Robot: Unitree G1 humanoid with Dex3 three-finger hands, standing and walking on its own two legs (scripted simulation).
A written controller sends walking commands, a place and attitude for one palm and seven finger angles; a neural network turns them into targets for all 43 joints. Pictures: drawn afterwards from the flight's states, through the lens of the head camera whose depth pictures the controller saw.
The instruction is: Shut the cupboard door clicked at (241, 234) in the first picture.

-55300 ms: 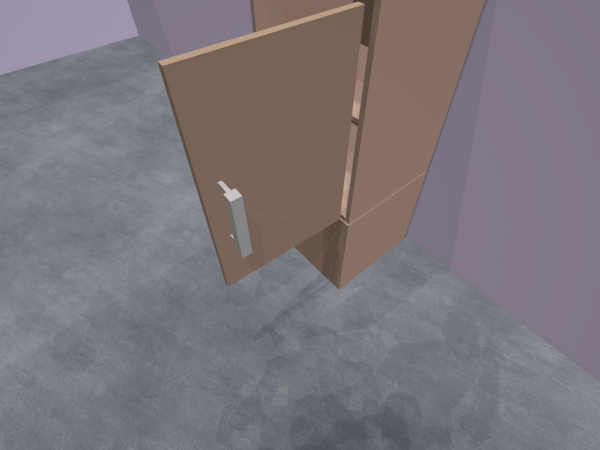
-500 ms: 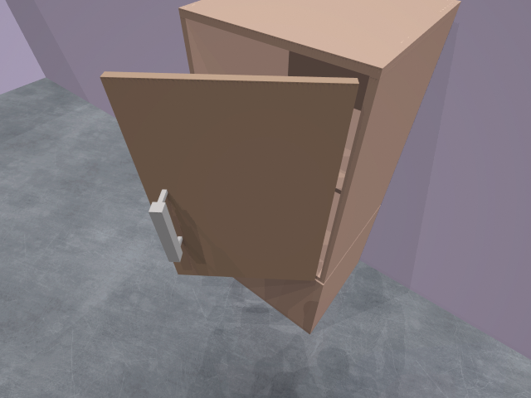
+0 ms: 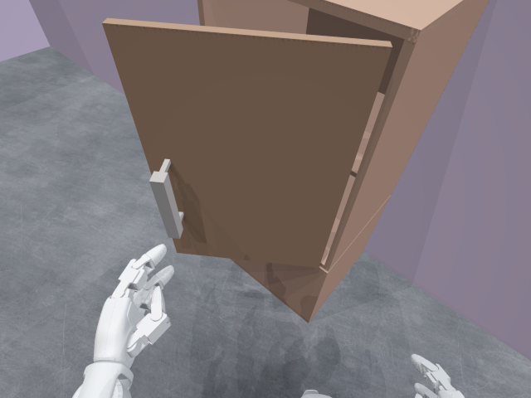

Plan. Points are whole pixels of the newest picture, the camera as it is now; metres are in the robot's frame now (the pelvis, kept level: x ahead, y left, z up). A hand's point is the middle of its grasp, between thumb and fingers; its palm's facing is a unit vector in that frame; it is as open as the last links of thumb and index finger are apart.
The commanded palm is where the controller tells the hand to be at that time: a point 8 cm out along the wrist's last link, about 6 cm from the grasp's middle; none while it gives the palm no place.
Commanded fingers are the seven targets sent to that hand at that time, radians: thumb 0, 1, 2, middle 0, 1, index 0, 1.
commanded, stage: raise the hand and make a fist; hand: left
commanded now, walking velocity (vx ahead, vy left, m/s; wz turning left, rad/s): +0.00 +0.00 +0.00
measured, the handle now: (171, 200) +0.50 +0.20 -0.04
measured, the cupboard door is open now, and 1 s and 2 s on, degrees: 35 35 35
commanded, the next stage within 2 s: bring the fist close to the handle in 1.66 s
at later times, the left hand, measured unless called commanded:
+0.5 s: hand (168, 352) +0.20 +0.15 -0.03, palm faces -0.11 -0.99 -0.01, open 4.5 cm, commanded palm +0.17 +0.20 -0.02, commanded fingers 0.00 0.90 0.90 -0.90 -1.06 -0.90 -1.06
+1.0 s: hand (163, 345) +0.21 +0.15 -0.03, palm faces -0.08 -1.00 -0.03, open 3.1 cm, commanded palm +0.19 +0.21 -0.02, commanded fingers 0.00 0.90 0.90 -1.30 -1.50 -1.30 -1.50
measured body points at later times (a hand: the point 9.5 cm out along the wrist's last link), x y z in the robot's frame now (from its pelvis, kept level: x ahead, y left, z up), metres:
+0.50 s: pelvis +0.00 -0.04 -0.07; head +0.08 -0.02 +0.37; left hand +0.20 +0.20 -0.03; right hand +0.21 -0.23 -0.14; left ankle +0.01 +0.03 -0.69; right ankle +0.05 -0.11 -0.69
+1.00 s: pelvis +0.00 -0.03 -0.06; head +0.08 -0.01 +0.38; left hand +0.21 +0.21 -0.02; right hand +0.21 -0.26 -0.13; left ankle +0.01 +0.03 -0.69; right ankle +0.05 -0.11 -0.69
